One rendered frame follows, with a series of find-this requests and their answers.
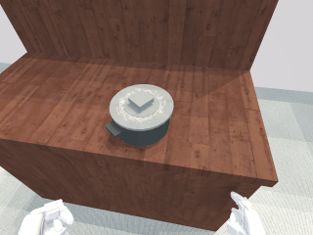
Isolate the robot right hand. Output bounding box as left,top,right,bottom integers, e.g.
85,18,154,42
227,191,266,235

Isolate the lid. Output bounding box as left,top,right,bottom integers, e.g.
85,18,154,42
110,84,174,131

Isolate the robot left hand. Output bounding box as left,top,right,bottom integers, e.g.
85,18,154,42
18,199,74,235

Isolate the table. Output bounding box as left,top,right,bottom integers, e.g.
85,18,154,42
0,0,279,232

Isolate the pot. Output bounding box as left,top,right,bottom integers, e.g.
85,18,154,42
105,97,172,147

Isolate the knob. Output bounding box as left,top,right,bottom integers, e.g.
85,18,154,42
128,90,155,111

